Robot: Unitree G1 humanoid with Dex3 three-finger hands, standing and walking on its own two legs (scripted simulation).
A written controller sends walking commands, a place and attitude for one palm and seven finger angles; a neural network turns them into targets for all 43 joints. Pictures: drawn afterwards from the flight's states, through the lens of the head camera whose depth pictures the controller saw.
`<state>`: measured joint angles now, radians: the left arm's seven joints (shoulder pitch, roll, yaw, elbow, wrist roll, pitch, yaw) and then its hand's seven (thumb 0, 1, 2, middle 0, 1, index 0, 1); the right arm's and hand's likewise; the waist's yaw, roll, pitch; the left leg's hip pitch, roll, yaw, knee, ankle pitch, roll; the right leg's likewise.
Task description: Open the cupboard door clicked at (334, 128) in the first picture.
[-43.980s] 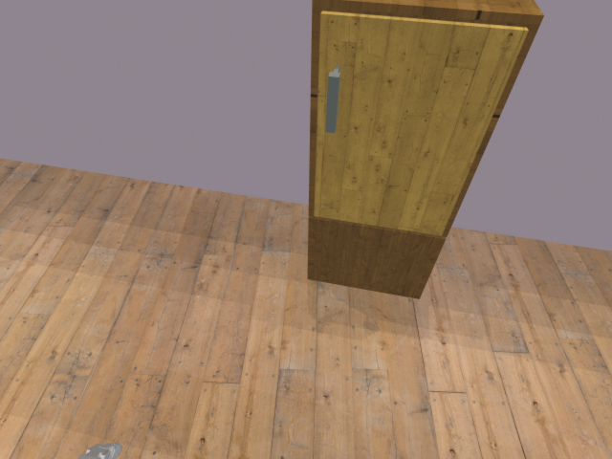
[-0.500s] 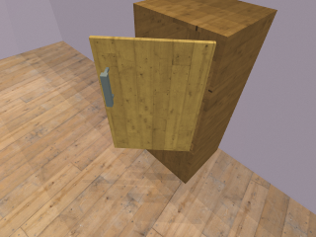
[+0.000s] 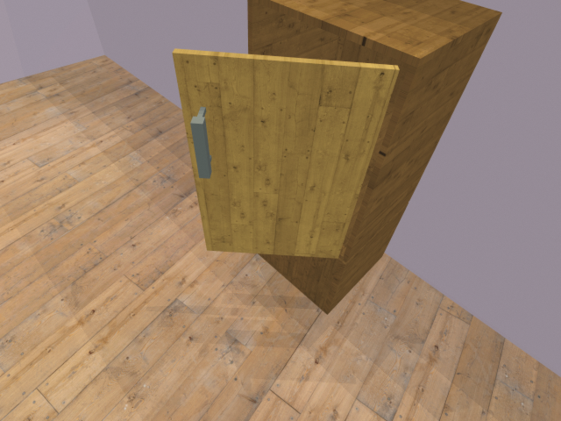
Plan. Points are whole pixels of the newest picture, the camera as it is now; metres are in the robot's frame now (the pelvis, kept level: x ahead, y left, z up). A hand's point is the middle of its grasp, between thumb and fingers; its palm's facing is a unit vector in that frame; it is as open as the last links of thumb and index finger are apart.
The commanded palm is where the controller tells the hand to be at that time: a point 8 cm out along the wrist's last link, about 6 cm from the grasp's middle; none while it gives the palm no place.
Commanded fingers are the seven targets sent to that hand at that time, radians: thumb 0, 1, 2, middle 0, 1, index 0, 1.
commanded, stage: come to a stop and stand still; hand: left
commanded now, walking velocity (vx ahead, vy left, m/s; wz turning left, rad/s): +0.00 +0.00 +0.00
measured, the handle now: (203, 143) +0.61 +0.20 +0.04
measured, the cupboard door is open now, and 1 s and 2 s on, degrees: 42 42 42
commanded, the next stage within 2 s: look again from close up in 0.36 s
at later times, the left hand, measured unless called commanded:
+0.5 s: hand out of the picture -0.04 +0.16 -0.18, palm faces +0.02 -0.99 -0.16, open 7.4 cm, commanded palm none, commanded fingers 0.00 0.90 0.90 -0.20 -0.30 -0.20 -0.30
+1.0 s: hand out of the picture +0.00 +0.15 -0.18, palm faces +0.00 -0.99 -0.14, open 7.4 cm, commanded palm none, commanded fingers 0.00 0.90 0.90 -0.20 -0.30 -0.20 -0.30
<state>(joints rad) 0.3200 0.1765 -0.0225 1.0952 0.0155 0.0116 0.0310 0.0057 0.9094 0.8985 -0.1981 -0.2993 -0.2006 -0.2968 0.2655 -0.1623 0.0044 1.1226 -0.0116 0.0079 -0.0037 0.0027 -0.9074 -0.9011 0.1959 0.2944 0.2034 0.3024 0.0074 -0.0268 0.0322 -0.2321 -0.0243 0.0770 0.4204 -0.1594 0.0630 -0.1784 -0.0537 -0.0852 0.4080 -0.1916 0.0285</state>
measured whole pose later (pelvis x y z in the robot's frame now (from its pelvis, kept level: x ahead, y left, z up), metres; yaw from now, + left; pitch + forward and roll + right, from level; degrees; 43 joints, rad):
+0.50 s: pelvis +0.00 +0.01 +0.00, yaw -1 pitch -2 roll +0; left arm 0.37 0.12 0.00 1.11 0.02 0.00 0.05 0.00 0.91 0.90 -0.20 -0.30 -0.20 -0.30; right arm 0.29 -0.12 -0.02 1.13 -0.01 0.00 -0.02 0.01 -0.92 -0.90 0.20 0.29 0.20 0.30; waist 0.01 -0.02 0.02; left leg -0.23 -0.04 0.10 0.41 -0.16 0.08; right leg -0.20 -0.07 -0.06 0.42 -0.19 0.04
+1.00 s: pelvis +0.01 +0.00 +0.00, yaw -2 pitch -2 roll +0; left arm 0.34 0.11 -0.01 1.10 0.02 -0.01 0.04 0.00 0.91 0.90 -0.20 -0.30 -0.20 -0.30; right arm 0.29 -0.12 -0.01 1.15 -0.01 0.00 -0.02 0.00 -0.91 -0.90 0.19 0.29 0.20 0.30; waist 0.00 -0.02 0.02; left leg -0.21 -0.02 0.10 0.40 -0.17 0.06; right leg -0.18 -0.05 -0.06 0.41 -0.20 0.02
